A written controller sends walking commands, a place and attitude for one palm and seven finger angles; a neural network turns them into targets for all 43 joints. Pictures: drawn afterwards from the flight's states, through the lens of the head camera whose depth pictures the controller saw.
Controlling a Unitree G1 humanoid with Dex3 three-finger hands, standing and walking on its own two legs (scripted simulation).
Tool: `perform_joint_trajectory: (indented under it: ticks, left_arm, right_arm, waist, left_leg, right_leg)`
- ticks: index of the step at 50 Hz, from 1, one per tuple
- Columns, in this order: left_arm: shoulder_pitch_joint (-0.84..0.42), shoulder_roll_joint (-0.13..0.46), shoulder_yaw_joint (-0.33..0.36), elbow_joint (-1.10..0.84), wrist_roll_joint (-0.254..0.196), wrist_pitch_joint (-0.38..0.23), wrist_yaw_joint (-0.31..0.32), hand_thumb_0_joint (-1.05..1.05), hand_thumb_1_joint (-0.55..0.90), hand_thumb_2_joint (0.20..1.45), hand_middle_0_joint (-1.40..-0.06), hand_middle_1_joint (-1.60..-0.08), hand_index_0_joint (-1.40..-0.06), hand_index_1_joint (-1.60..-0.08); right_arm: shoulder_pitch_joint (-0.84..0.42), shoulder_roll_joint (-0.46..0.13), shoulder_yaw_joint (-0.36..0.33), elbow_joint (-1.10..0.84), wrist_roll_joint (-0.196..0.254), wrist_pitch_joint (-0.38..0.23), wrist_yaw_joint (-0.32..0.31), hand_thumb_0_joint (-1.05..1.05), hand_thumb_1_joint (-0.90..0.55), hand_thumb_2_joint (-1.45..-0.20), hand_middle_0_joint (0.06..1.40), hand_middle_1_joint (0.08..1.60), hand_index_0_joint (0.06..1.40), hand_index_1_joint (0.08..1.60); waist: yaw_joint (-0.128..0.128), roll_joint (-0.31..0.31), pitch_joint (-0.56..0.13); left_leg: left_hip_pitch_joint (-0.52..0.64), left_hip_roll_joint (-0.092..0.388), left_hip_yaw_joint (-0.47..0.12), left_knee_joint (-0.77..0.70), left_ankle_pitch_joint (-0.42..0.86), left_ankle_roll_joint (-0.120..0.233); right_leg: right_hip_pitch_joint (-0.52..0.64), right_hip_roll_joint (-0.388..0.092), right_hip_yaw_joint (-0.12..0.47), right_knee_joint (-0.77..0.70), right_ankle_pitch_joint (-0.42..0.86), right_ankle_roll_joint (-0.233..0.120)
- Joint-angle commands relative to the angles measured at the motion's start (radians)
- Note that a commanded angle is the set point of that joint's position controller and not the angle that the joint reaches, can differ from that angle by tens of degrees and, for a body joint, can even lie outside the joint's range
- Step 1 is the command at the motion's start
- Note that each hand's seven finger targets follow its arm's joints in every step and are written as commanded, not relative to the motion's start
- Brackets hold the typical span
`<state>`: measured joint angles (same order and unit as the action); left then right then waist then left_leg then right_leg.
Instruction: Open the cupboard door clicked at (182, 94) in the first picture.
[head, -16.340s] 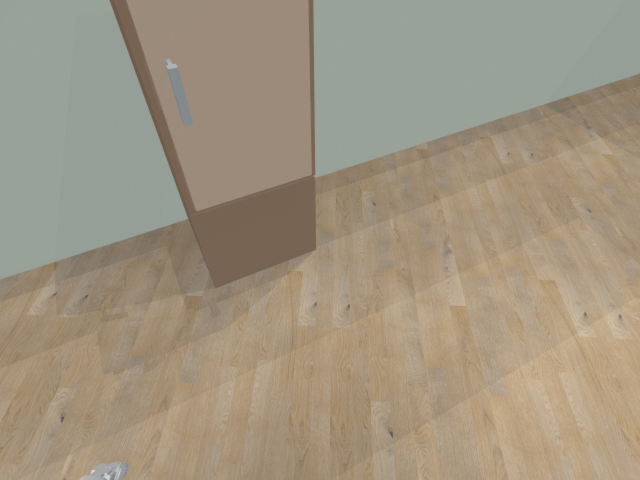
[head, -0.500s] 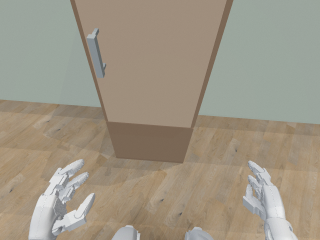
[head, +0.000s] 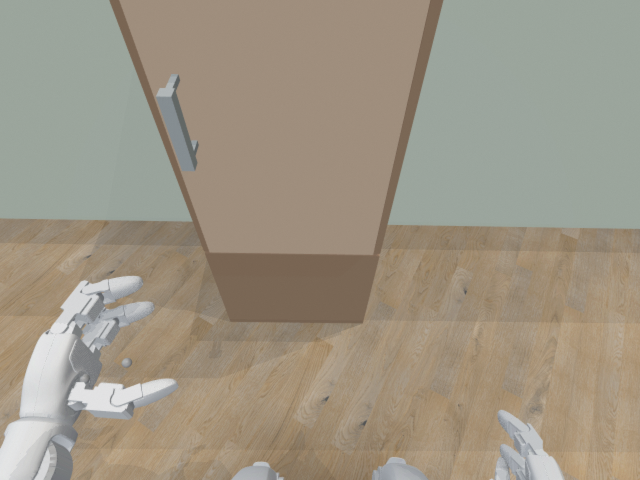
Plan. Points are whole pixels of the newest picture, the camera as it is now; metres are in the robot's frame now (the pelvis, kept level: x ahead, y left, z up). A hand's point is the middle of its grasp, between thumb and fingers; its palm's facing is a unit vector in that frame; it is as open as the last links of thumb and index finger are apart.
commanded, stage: raise the hand with hooked fingers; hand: left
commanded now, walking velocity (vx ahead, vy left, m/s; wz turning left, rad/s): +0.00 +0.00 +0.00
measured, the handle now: (181, 124) +0.59 +0.24 +0.10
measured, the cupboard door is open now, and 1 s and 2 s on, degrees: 0 0 0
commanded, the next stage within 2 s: move the hooked fingers beside the handle in 1.10 s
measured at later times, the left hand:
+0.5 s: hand (85, 291) +0.29 +0.27 +0.11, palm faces +0.08 -1.00 -0.05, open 13.9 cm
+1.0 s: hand (90, 272) +0.31 +0.26 +0.12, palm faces +0.07 -1.00 -0.02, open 14.0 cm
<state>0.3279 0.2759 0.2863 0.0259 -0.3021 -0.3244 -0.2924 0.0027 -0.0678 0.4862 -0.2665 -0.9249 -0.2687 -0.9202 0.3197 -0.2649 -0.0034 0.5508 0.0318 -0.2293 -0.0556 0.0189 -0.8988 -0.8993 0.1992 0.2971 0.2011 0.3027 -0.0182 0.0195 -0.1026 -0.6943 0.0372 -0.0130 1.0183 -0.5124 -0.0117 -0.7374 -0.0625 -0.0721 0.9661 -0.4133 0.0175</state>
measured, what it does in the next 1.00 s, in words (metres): stands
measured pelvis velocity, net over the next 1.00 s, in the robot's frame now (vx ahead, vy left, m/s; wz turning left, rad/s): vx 0.01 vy -0.01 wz -0.02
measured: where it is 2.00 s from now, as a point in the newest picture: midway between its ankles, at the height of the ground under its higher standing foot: outside the picture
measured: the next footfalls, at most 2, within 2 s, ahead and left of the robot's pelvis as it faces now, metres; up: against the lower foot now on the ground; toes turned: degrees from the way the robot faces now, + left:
none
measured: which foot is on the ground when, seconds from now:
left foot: down 0.00-1.00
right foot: down 0.00-1.00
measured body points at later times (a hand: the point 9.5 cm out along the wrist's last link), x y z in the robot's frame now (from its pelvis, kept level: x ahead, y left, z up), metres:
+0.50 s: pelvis +0.01 +0.00 +0.02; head +0.04 +0.00 +0.47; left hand +0.28 +0.32 +0.12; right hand +0.18 -0.24 -0.05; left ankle +0.00 +0.12 -0.68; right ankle +0.04 -0.14 -0.68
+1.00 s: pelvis +0.01 -0.01 +0.03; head +0.04 -0.01 +0.48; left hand +0.30 +0.32 +0.12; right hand +0.15 -0.26 -0.05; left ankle +0.00 +0.12 -0.68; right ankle +0.04 -0.14 -0.68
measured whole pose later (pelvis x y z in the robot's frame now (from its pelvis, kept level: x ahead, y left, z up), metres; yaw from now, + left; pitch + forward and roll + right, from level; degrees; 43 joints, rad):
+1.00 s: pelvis +0.01 -0.01 +0.03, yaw -1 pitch +6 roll -1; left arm -0.08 0.39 0.46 0.43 -0.33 -0.24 -0.46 -0.01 -0.50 0.30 -0.30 -1.20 -0.30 -1.20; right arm 0.30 -0.28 0.03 0.56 0.03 -0.18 -0.08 0.02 -0.90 -0.90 0.20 0.30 0.20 0.30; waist 0.00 0.01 -0.05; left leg -0.48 0.04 0.01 0.79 -0.42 -0.02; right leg -0.54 -0.05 -0.06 0.76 -0.33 0.01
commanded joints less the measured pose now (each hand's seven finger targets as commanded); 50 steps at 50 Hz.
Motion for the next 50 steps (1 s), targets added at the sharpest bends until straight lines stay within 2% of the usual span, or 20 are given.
perform_joint_trajectory:
  ticks: [1,3,7,8,10,13,15,16,18,21,24,29,30,33,34,38,40,43,46,50]
  left_arm:
    - [-0.123,0.188,0.101,-0.19,-0.025,-0.07,-0.015,0.0,-0.29,0.39,-0.285,-1.065,-0.285,-1.065]
    - [-0.161,0.213,0.126,-0.172,-0.04,-0.063,-0.019,0.0,-0.337,0.37,-0.288,-1.095,-0.288,-1.095]
    - [-0.224,0.225,0.131,-0.142,-0.035,-0.048,-0.027,0.0,-0.43,0.33,-0.295,-1.155,-0.295,-1.155]
    - [-0.241,0.239,0.14,-0.117,-0.04,-0.037,-0.032,0.0,-0.453,0.32,-0.297,-1.17,-0.297,-1.17]
    - [-0.268,0.241,0.139,-0.093,-0.037,-0.022,-0.046,0.0,-0.5,0.3,-0.3,-1.2,-0.3,-1.2]
    - [-0.328,0.267,0.156,-0.052,-0.045,0.004,-0.066,0.0,-0.5,0.3,-0.3,-1.2,-0.3,-1.2]
    - [-0.367,0.279,0.167,-0.031,-0.043,0.014,-0.08,0.0,-0.5,0.3,-0.3,-1.2,-0.3,-1.2]
    - [-0.386,0.29,0.177,-0.021,-0.046,0.02,-0.086,0.0,-0.5,0.3,-0.3,-1.2,-0.3,-1.2]
    - [-0.428,0.312,0.197,0.021,-0.058,0.031,-0.102,0.0,-0.5,0.3,-0.3,-1.2,-0.3,-1.2]
    - [-0.482,0.327,0.212,0.077,-0.057,0.042,-0.125,0.0,-0.5,0.3,-0.3,-1.2,-0.3,-1.2]
    - [-0.549,0.361,0.231,0.098,-0.061,0.046,-0.146,0.0,-0.5,0.3,-0.3,-1.2,-0.3,-1.2]
    - [-0.634,0.402,0.255,0.162,-0.06,0.053,-0.171,0.0,-0.5,0.3,-0.3,-1.2,-0.3,-1.2]
    - [-0.638,0.409,0.262,0.185,-0.059,0.056,-0.176,0.0,-0.5,0.3,-0.3,-1.2,-0.3,-1.2]
    - [-0.59,0.366,0.235,0.225,-0.067,0.063,-0.192,0.0,-0.5,0.3,-0.3,-1.2,-0.3,-1.2]
    - [-0.585,0.371,0.239,0.223,-0.065,0.062,-0.194,0.0,-0.5,0.3,-0.3,-1.2,-0.3,-1.2]
    - [-0.591,0.397,0.263,0.203,-0.063,0.05,-0.178,0.0,-0.5,0.3,-0.3,-1.2,-0.3,-1.2]
    - [-0.615,0.406,0.27,0.167,-0.055,0.032,-0.166,0.0,-0.5,0.3,-0.3,-1.2,-0.3,-1.2]
    - [-0.624,0.405,0.273,0.167,-0.059,0.016,-0.154,0.0,-0.5,0.3,-0.3,-1.2,-0.3,-1.2]
    - [-0.626,0.389,0.258,0.188,-0.053,0.014,-0.158,0.0,-0.5,0.3,-0.3,-1.2,-0.3,-1.2]
    - [-0.63,0.387,0.252,0.207,-0.056,0.023,-0.168,0.0,-0.5,0.3,-0.3,-1.2,-0.3,-1.2]
  right_arm:
    - [-0.08,-0.128,-0.041,-0.167,0.01,-0.072,-0.019,0.0,-0.9,-0.9,0.2,0.3,0.2,0.3]
    - [-0.08,-0.133,-0.037,-0.16,0.009,-0.07,-0.022,0.0,-0.9,-0.9,0.2,0.3,0.2,0.3]
    - [-0.078,-0.135,-0.032,-0.153,0.011,-0.068,-0.022,0.0,-0.9,-0.9,0.2,0.3,0.2,0.3]
    - [-0.076,-0.139,-0.029,-0.154,0.01,-0.065,-0.023,0.0,-0.9,-0.9,0.2,0.3,0.2,0.3]
    - [-0.076,-0.14,-0.028,-0.15,0.013,-0.062,-0.023,0.0,-0.9,-0.9,0.2,0.3,0.2,0.3]
    - [-0.075,-0.144,-0.022,-0.149,0.012,-0.057,-0.027,0.0,-0.9,-0.9,0.2,0.3,0.2,0.3]
    - [-0.075,-0.141,-0.02,-0.144,0.014,-0.053,-0.029,0.0,-0.9,-0.9,0.2,0.3,0.2,0.3]
    - [-0.073,-0.142,-0.019,-0.142,0.012,-0.052,-0.03,0.0,-0.9,-0.9,0.2,0.3,0.2,0.3]
    - [-0.076,-0.146,-0.013,-0.139,0.01,-0.047,-0.034,0.0,-0.9,-0.9,0.2,0.3,0.2,0.3]
    - [-0.08,-0.146,-0.011,-0.131,0.011,-0.04,-0.038,0.0,-0.9,-0.9,0.2,0.3,0.2,0.3]
    - [-0.077,-0.148,-0.009,-0.126,0.01,-0.036,-0.04,0.0,-0.9,-0.9,0.2,0.3,0.2,0.3]
    - [-0.072,-0.153,-0.009,-0.119,0.01,-0.026,-0.046,0.0,-0.9,-0.9,0.2,0.3,0.2,0.3]
    - [-0.068,-0.154,-0.01,-0.116,0.012,-0.024,-0.047,0.0,-0.9,-0.9,0.2,0.3,0.2,0.3]
    - [-0.066,-0.155,-0.013,-0.128,0.012,-0.02,-0.042,0.0,-0.9,-0.9,0.2,0.3,0.2,0.3]
    - [-0.066,-0.156,-0.015,-0.128,0.012,-0.018,-0.039,0.0,-0.9,-0.9,0.2,0.3,0.2,0.3]
    - [-0.065,-0.158,-0.019,-0.138,0.008,-0.011,-0.034,0.0,-0.9,-0.9,0.2,0.3,0.2,0.3]
    - [-0.065,-0.152,-0.019,-0.136,0.008,-0.01,-0.032,0.0,-0.9,-0.9,0.2,0.3,0.2,0.3]
    - [-0.065,-0.153,-0.018,-0.136,0.004,-0.009,-0.036,0.0,-0.9,-0.9,0.2,0.3,0.2,0.3]
    - [-0.071,-0.149,-0.016,-0.13,0.008,-0.007,-0.04,0.0,-0.9,-0.9,0.2,0.3,0.2,0.3]
    - [-0.073,-0.151,-0.014,-0.128,0.009,-0.005,-0.045,0.0,-0.9,-0.9,0.2,0.3,0.2,0.3]
  waist:
    - [0.02,0.032,-0.183]
    - [0.022,0.027,-0.164]
    - [0.021,0.078,-0.165]
    - [0.02,0.059,-0.148]
    - [0.017,0.071,-0.155]
    - [0.016,0.053,-0.145]
    - [0.019,0.073,-0.165]
    - [0.017,0.046,-0.177]
    - [0.02,0.038,-0.155]
    - [0.019,0.029,-0.163]
    - [0.019,0.054,-0.19]
    - [0.017,0.048,-0.183]
    - [0.02,0.042,-0.187]
    - [0.03,0.027,-0.165]
    - [0.032,0.022,-0.183]
    - [0.036,0.018,-0.167]
    - [0.034,0.063,-0.192]
    - [0.031,0.031,-0.177]
    - [0.026,0.061,-0.168]
    - [0.021,0.035,-0.163]
  left_leg:
    - [0.064,-0.046,-0.003,-0.214,0.238,0.02]
    - [0.068,-0.045,-0.007,-0.223,0.247,0.019]
    - [0.119,-0.043,-0.006,-0.25,0.281,0.015]
    - [0.113,-0.043,-0.008,-0.252,0.284,0.016]
    - [0.135,-0.043,-0.004,-0.263,0.299,0.014]
    - [0.153,-0.042,-0.006,-0.273,0.321,0.015]
    - [0.177,-0.043,-0.002,-0.282,0.344,0.013]
    - [0.184,-0.043,-0.003,-0.285,0.35,0.015]
    - [0.18,-0.045,-0.003,-0.29,0.354,0.014]
    - [0.189,-0.044,0.001,-0.303,0.354,0.014]
    - [0.217,-0.045,0.005,-0.308,0.381,0.015]
    - [0.233,-0.044,0.008,-0.327,0.384,0.017]
    - [0.234,-0.044,0.009,-0.332,0.384,0.017]
    - [0.231,-0.046,0.012,-0.34,0.396,0.017]
    - [0.234,-0.047,0.014,-0.341,0.402,0.018]
    - [0.222,-0.047,0.016,-0.346,0.383,0.019]
    - [0.242,-0.048,0.018,-0.352,0.379,0.018]
    - [0.229,-0.047,0.017,-0.353,0.364,0.019]
    - [0.229,-0.049,0.022,-0.357,0.332,0.02]
    - [0.219,-0.048,0.024,-0.353,0.314,0.023]
  right_leg:
    - [0.221,0.059,0.006,-0.16,0.086,-0.032]
    - [0.237,0.064,0.005,-0.168,0.097,-0.035]
    - [0.247,0.064,-0.005,-0.177,0.147,-0.035]
    - [0.258,0.068,-0.003,-0.183,0.153,-0.038]
    - [0.269,0.067,-0.003,-0.193,0.18,-0.035]
    - [0.291,0.072,-0.003,-0.207,0.211,-0.037]
    - [0.305,0.07,-0.002,-0.213,0.241,-0.036]
    - [0.314,0.07,-0.003,-0.218,0.252,-0.033]
    - [0.331,0.074,0.002,-0.226,0.261,-0.038]
    - [0.345,0.069,0.006,-0.242,0.268,-0.036]
    - [0.369,0.069,0.013,-0.25,0.301,-0.038]
    - [0.385,0.068,0.019,-0.271,0.307,-0.039]
    - [0.39,0.067,0.02,-0.275,0.307,-0.038]
    - [0.395,0.068,0.017,-0.278,0.319,-0.042]
    - [0.402,0.066,0.018,-0.278,0.331,-0.039]
    - [0.402,0.067,0.024,-0.283,0.306,-0.04]
    - [0.401,0.065,0.025,-0.284,0.298,-0.041]
    - [0.409,0.067,0.029,-0.288,0.285,-0.04]
    - [0.394,0.064,0.037,-0.297,0.259,-0.038]
    - [0.395,0.063,0.045,-0.306,0.244,-0.035]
